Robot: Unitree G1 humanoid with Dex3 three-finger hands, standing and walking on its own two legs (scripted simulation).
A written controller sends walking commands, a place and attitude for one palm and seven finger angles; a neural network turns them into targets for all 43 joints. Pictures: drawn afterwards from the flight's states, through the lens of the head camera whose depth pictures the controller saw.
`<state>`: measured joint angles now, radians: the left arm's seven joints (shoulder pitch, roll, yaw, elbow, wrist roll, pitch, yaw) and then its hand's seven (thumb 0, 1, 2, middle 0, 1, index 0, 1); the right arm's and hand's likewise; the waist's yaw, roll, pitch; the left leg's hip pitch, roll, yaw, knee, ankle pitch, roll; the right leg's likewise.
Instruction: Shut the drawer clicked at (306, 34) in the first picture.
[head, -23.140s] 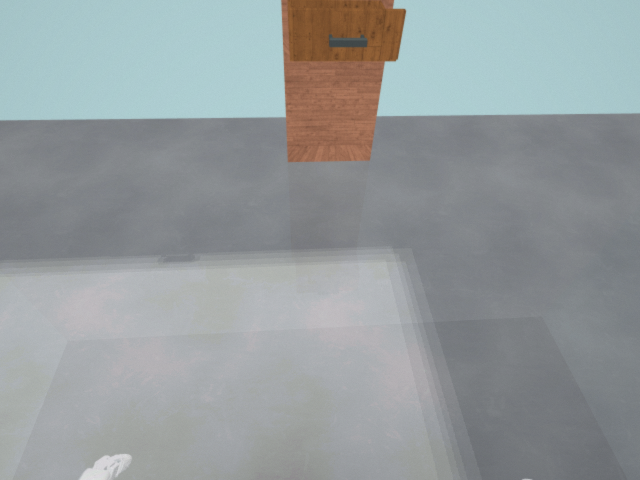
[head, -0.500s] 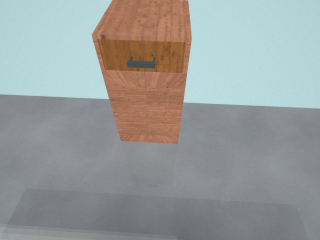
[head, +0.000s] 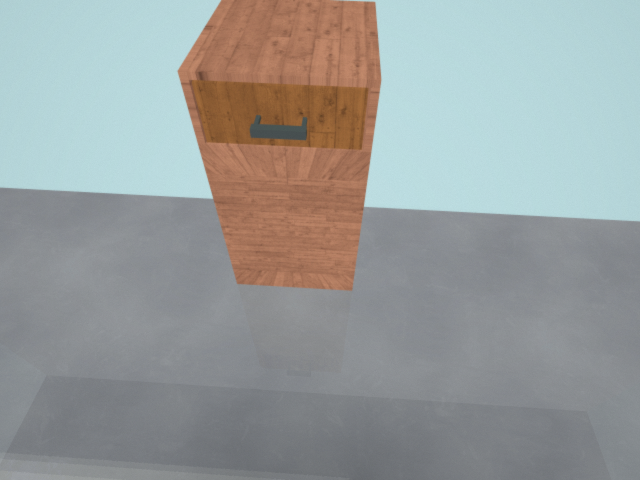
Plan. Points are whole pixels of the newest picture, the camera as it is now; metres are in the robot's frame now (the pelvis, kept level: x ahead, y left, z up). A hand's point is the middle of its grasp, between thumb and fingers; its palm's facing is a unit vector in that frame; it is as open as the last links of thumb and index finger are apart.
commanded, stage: stand and wait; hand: left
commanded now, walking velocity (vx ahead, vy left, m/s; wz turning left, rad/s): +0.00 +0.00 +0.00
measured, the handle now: (279, 126) +0.83 +0.14 -0.04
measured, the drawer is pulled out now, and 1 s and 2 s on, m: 0.00 0.00 0.00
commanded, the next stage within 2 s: none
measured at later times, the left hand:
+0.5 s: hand out of the picture +0.01 +0.18 -0.18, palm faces +0.04 -0.98 -0.18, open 7.4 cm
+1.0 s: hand out of the picture +0.01 +0.19 -0.18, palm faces +0.03 -0.98 -0.21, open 7.4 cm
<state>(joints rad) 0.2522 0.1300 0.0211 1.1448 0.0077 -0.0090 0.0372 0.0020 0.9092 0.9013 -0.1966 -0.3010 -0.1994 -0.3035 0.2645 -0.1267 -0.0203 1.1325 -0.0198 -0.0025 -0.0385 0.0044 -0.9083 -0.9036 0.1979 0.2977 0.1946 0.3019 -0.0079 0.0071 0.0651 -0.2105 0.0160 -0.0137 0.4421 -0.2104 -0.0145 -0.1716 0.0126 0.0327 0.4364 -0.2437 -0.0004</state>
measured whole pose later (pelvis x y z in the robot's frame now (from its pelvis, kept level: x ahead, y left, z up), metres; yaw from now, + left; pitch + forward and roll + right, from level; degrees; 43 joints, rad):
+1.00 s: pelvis +0.00 +0.01 +0.00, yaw +0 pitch -2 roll +0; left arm 0.24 0.16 0.03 1.15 0.01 -0.01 0.03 0.00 0.91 0.90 -0.20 -0.30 -0.20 -0.30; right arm 0.25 -0.16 -0.02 1.14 -0.02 -0.01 -0.04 0.00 -0.91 -0.90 0.20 0.30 0.20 0.30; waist -0.01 0.00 0.06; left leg -0.18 0.00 0.00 0.41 -0.20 0.00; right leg -0.15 0.00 0.04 0.41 -0.23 0.01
